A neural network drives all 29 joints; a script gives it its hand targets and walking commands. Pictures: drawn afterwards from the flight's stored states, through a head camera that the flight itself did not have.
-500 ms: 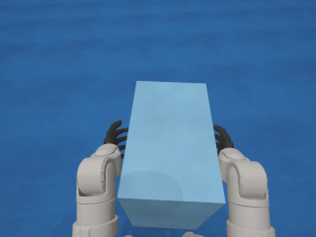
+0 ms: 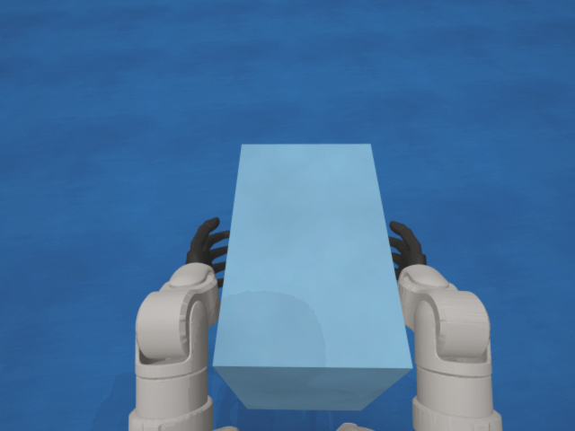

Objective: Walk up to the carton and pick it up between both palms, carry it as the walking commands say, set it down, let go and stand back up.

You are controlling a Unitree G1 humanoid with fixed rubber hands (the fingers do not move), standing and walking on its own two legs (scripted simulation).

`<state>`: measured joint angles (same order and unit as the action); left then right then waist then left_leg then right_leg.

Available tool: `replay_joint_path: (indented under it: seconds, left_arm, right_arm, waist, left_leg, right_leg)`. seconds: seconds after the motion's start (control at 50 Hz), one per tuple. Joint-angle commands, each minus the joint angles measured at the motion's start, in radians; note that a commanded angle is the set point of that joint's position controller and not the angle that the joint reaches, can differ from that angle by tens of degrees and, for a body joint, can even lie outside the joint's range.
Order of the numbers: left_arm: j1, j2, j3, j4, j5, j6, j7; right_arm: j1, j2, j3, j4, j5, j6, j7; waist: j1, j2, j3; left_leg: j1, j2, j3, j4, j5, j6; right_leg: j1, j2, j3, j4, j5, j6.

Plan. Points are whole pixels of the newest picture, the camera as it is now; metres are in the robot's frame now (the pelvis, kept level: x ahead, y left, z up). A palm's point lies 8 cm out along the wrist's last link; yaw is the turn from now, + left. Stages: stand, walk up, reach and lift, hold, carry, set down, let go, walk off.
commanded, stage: carry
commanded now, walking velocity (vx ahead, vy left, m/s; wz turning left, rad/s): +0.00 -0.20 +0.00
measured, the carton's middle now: (304, 285) +0.31 +0.00 +0.04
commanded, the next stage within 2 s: none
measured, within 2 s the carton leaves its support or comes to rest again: neither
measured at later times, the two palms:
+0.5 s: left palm (236, 327) +0.23 +0.08 +0.08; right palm (462, 328) +0.23 -0.18 +0.08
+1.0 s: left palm (308, 364) +0.18 +0.00 +0.10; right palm (556, 373) +0.18 -0.26 +0.09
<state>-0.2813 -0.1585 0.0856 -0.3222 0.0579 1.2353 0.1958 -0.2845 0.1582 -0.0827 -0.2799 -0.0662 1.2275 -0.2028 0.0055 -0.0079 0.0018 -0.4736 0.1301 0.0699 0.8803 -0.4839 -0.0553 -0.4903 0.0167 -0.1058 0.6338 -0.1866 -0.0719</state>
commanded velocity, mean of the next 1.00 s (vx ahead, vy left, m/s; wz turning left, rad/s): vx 0.00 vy -0.20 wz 0.00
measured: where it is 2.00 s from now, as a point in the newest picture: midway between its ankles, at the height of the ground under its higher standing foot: outside the picture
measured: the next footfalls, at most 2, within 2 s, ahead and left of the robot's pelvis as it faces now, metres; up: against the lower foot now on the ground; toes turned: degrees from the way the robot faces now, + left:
left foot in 0.46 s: -0.01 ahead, +0.10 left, +0.00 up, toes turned +8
right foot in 0.62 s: +0.08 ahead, -0.14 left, +0.00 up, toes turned -5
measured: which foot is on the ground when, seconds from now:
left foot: down 0.00-0.30, up 0.32-0.44, down 0.46-0.66, up 0.68-0.82, down 0.84-1.00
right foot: down 0.00-0.50, up 0.52-0.60, down 0.62-0.86, up 0.88-1.00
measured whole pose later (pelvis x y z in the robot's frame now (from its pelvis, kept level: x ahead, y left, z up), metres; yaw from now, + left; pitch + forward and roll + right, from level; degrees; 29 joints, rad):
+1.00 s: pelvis -0.11 -0.13 +0.01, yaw -2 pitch +3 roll +0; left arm -0.26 -0.15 0.08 -0.38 0.05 1.24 0.19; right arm -0.26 0.15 -0.05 -0.32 -0.06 1.22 -0.21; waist 0.02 0.00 0.03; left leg -0.38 0.15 0.08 0.64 -0.30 -0.06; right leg -0.48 0.01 -0.08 0.70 -0.26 0.02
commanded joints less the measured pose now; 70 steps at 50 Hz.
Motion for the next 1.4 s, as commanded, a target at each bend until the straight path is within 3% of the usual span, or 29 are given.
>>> replay_joint_path:
  seconds: [0.0, 0.04, 0.08, 0.12, 0.16, 0.22, 0.3, 0.36, 0.42, 0.46, 0.48, 0.5, 0.52, 0.6, 0.64, 0.68, 0.82, 0.84, 0.86, 0.88, 0.9, 0.98, 1.04, 1.06, 1.14, 1.26, 1.28, 1.32, 1.38]
  left_arm:
    - [-0.469, -0.975, -0.554, -0.181, -0.323, -0.063, -0.097]
    - [-0.441, -0.962, -0.556, -0.189, -0.315, -0.062, -0.087]
    - [-0.459, -0.967, -0.574, -0.201, -0.323, -0.077, -0.086]
    - [-0.516, -0.955, -0.61, -0.291, -0.334, -0.087, -0.092]
    - [-0.559, -0.984, -0.637, -0.316, -0.35, -0.098, -0.104]
    - [-0.483, -0.969, -0.621, -0.213, -0.341, -0.071, -0.1]
    - [-0.474, -0.921, -0.591, -0.195, -0.317, -0.06, -0.099]
    - [-0.386, -0.918, -0.541, -0.137, -0.302, -0.043, -0.105]
    - [-0.409, -0.934, -0.538, -0.161, -0.306, -0.048, -0.108]
    - [-0.434, -0.924, -0.557, -0.204, -0.311, -0.054, -0.093]
    - [-0.464, -0.942, -0.576, -0.26, -0.317, -0.067, -0.105]
    - [-0.482, -0.955, -0.594, -0.266, -0.319, -0.071, -0.102]
    - [-0.512, -0.964, -0.618, -0.289, -0.329, -0.083, -0.112]
    - [-0.424, -0.949, -0.55, -0.164, -0.325, -0.055, -0.11]
    - [-0.418, -0.906, -0.562, -0.146, -0.315, -0.043, -0.109]
    - [-0.41, -0.921, -0.551, -0.138, -0.316, -0.041, -0.106]
    - [-0.413, -0.926, -0.533, -0.2, -0.319, -0.066, -0.109]
    - [-0.439, -0.93, -0.551, -0.226, -0.307, -0.069, -0.103]
    - [-0.431, -0.951, -0.573, -0.221, -0.304, -0.065, -0.105]
    - [-0.435, -0.956, -0.595, -0.244, -0.305, -0.075, -0.11]
    - [-0.507, -0.954, -0.609, -0.28, -0.312, -0.082, -0.117]
    - [-0.415, -0.968, -0.578, -0.193, -0.349, -0.077, -0.116]
    - [-0.401, -0.909, -0.578, -0.174, -0.33, -0.058, -0.104]
    - [-0.391, -0.928, -0.58, -0.138, -0.332, -0.05, -0.103]
    - [-0.43, -0.935, -0.543, -0.209, -0.331, -0.079, -0.12]
    - [-0.431, -0.94, -0.552, -0.234, -0.324, -0.103, -0.102]
    - [-0.413, -0.952, -0.565, -0.205, -0.324, -0.101, -0.101]
    - [-0.38, -0.969, -0.595, -0.218, -0.318, -0.1, -0.109]
    - [-0.52, -0.971, -0.646, -0.305, -0.356, -0.121, -0.115]
  right_arm:
    - [-0.599, 0.983, 0.594, -0.297, 0.39, -0.068, 0.105]
    - [-0.526, 0.969, 0.581, -0.264, 0.377, -0.066, 0.102]
    - [-0.555, 0.969, 0.566, -0.294, 0.378, -0.08, 0.11]
    - [-0.477, 0.966, 0.537, -0.251, 0.359, -0.095, 0.115]
    - [-0.55, 0.986, 0.577, -0.346, 0.373, -0.106, 0.121]
    - [-0.48, 0.939, 0.542, -0.28, 0.332, -0.093, 0.107]
    - [-0.506, 0.913, 0.569, -0.282, 0.329, -0.074, 0.102]
    - [-0.481, 0.927, 0.577, -0.246, 0.334, -0.052, 0.099]
    - [-0.511, 0.931, 0.591, -0.277, 0.353, -0.055, 0.095]
    - [-0.463, 0.951, 0.561, -0.239, 0.359, -0.056, 0.098]
    - [-0.496, 0.949, 0.561, -0.284, 0.365, -0.074, 0.109]
    - [-0.524, 0.969, 0.552, -0.261, 0.367, -0.078, 0.116]
    - [-0.515, 0.957, 0.561, -0.301, 0.36, -0.093, 0.12]
    - [-0.508, 0.95, 0.574, -0.302, 0.338, -0.064, 0.094]
    - [-0.416, 0.919, 0.55, -0.261, 0.307, -0.053, 0.087]
    - [-0.503, 0.92, 0.593, -0.269, 0.34, -0.048, 0.089]
    - [-0.527, 0.936, 0.596, -0.303, 0.371, -0.068, 0.09]
    - [-0.493, 0.961, 0.598, -0.278, 0.381, -0.065, 0.098]
    - [-0.454, 0.954, 0.562, -0.254, 0.356, -0.068, 0.099]
    - [-0.505, 0.96, 0.573, -0.297, 0.375, -0.087, 0.114]
    - [-0.502, 0.991, 0.588, -0.281, 0.375, -0.082, 0.119]
    - [-0.506, 0.962, 0.591, -0.364, 0.365, -0.089, 0.099]
    - [-0.369, 0.911, 0.555, -0.28, 0.324, -0.062, 0.088]
    - [-0.421, 0.917, 0.574, -0.26, 0.331, -0.054, 0.086]
    - [-0.554, 0.976, 0.638, -0.318, 0.392, -0.075, 0.106]
    - [-0.506, 0.964, 0.598, -0.308, 0.377, -0.089, 0.109]
    - [-0.495, 0.958, 0.583, -0.307, 0.366, -0.09, 0.111]
    - [-0.457, 0.97, 0.574, -0.295, 0.364, -0.107, 0.117]
    - [-0.446, 0.982, 0.571, -0.322, 0.349, -0.121, 0.129]
  waist:
    - [0.018, -0.108, -0.565]
    - [-0.004, -0.051, -0.59]
    - [-0.021, 0.026, -0.64]
    - [-0.007, 0.433, -0.567]
    - [-0.009, 0.259, -0.539]
    - [0.003, 0.247, -0.558]
    - [0.02, -0.151, -0.545]
    - [0.0, -0.155, -0.495]
    - [-0.004, -0.226, -0.536]
    - [-0.031, -0.031, -0.554]
    - [-0.042, 0.174, -0.558]
    - [-0.011, 0.497, -0.551]
    - [-0.005, 0.465, -0.475]
    - [0.01, 0.068, -0.542]
    - [-0.004, -0.173, -0.557]
    - [0.011, -0.135, -0.517]
    - [-0.019, -0.147, -0.576]
    - [-0.05, -0.08, -0.55]
    - [-0.06, 0.298, -0.558]
    - [-0.014, 0.561, -0.484]
    - [0.004, 0.44, -0.395]
    - [-0.003, 0.204, -0.568]
    - [-0.01, -0.125, -0.586]
    - [0.015, -0.189, -0.584]
    - [0.017, -0.108, -0.581]
    - [-0.004, -0.078, -0.617]
    - [-0.018, -0.03, -0.632]
    - [-0.014, 0.41, -0.588]
    - [-0.02, 0.315, -0.528]
  left_leg:
    - [-0.018, -0.046, 0.064, -0.03, -0.04, 0.036]
    - [0.152, -0.053, 0.096, -0.281, 0.118, 0.055]
    - [0.388, 0.103, -0.119, -0.438, 0.293, 0.088]
    - [0.309, 0.391, -0.506, -0.495, 0.499, 0.226]
    - [0.248, 0.326, -0.337, -0.452, 0.384, 0.189]
    - [0.207, 0.184, -0.172, -0.327, 0.477, 0.091]
    - [0.007, -0.106, 0.103, -0.014, -0.15, 0.037]
    - [0.116, -0.106, 0.122, 0.04, -0.088, 0.061]
    - [0.278, -0.14, 0.205, -0.232, -0.056, 0.076]
    - [0.473, -0.035, 0.069, -0.535, 0.126, 0.124]
    - [0.506, 0.139, -0.151, -0.619, -0.028, 0.181]
    - [0.264, 0.357, -0.5, -0.595, -0.194, 0.231]
    - [0.095, 0.426, -0.478, -0.619, -0.204, 0.261]
    - [0.161, 0.118, -0.09, -0.235, 0.297, 0.041]
    - [-0.023, -0.001, 0.002, -0.084, -0.058, 0.012]
    - [-0.014, -0.083, 0.086, 0.135, -0.189, 0.014]
    - [0.343, -0.127, 0.189, -0.402, 0.047, 0.093]
    - [0.538, -0.035, 0.115, -0.64, 0.085, 0.127]
    - [0.493, 0.297, -0.306, -0.742, -0.098, 0.24]
    - [0.168, 0.457, -0.6, -0.662, -0.114, 0.305]
    - [0.017, 0.451, -0.503, -0.667, -0.176, 0.286]
    - [0.353, 0.142, -0.094, -0.232, 0.72, 0.035]
    - [-0.061, 0.007, 0.032, -0.027, -0.036, -0.024]
    - [-0.123, -0.034, 0.04, 0.111, -0.196, -0.019]
    - [-0.117, -0.027, 0.028, 0.179, -0.092, 0.008]
    - [0.225, -0.042, 0.05, -0.377, 0.147, 0.045]
    - [0.406, 0.04, -0.07, -0.484, 0.238, 0.085]
    - [0.425, 0.422, -0.574, -0.556, 0.548, 0.245]
    - [0.386, 0.284, -0.304, -0.467, 0.638, 0.176]
  right_leg:
    - [0.404, -0.286, 0.21, -0.209, 0.185, -0.104]
    - [0.353, -0.233, 0.124, -0.208, 0.114, -0.029]
    - [0.178, -0.157, 0.076, -0.108, 0.13, 0.03]
    - [-0.001, -0.067, 0.101, 0.172, -0.199, 0.077]
    - [0.059, -0.075, 0.103, 0.072, -0.17, 0.063]
    - [0.256, -0.087, 0.087, -0.155, -0.002, 0.034]
    - [0.339, -0.331, 0.334, -0.375, -0.124, -0.048]
    - [0.232, -0.268, 0.202, -0.482, -0.301, 0.033]
    - [0.297, -0.172, 0.085, -0.517, -0.144, 0.166]
    - [0.201, -0.102, 0.001, -0.414, -0.077, 0.206]
    - [0.081, -0.044, -0.059, -0.216, -0.016, 0.319]
    - [0.116, -0.082, 0.125, 0.197, -0.157, 0.165]
    - [0.093, -0.106, 0.195, 0.321, -0.136, 0.111]
    - [0.363, -0.115, 0.142, -0.256, 0.04, 0.039]
    - [0.513, -0.31, 0.299, -0.263, 0.339, 0.007]
    - [0.358, -0.334, 0.302, -0.326, 0.062, -0.04]
    - [0.325, -0.157, 0.054, -0.493, -0.013, 0.218]
    - [0.149, -0.11, 0.0, -0.409, 0.188, 0.371]
    - [0.061, 0.008, -0.079, 0.082, 0.068, 0.444]
    - [0.098, -0.091, 0.223, 0.421, -0.153, 0.207]
    - [0.067, -0.117, 0.258, 0.483, -0.184, 0.127]
    - [0.25, -0.068, 0.066, -0.317, 0.019, 0.05]
    - [0.62, -0.335, 0.255, -0.069, 0.961, -0.07]
    - [0.588, -0.381, 0.286, -0.09, 0.847, -0.139]
    - [0.527, -0.299, 0.219, -0.154, 0.371, -0.117]
    - [0.384, -0.224, 0.128, -0.175, 0.231, -0.05]
    - [0.212, -0.178, 0.096, -0.159, 0.153, 0.026]
    - [-0.027, -0.05, 0.065, 0.156, -0.18, 0.087]
    - [0.012, -0.073, 0.096, 0.088, -0.176, 0.065]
